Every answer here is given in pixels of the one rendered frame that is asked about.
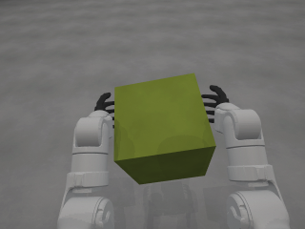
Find left robot hand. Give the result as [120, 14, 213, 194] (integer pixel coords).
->
[94, 93, 114, 128]

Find carton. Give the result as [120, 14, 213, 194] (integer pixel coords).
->
[113, 73, 216, 185]

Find robot right upper arm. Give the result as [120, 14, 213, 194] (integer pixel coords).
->
[226, 190, 291, 229]

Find right robot hand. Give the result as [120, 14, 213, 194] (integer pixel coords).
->
[201, 85, 230, 123]

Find robot left upper arm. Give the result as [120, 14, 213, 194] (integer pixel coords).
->
[57, 197, 114, 229]

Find robot left forearm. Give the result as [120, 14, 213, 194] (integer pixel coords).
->
[56, 110, 113, 229]

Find robot right forearm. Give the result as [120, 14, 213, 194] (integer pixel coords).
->
[213, 102, 291, 227]

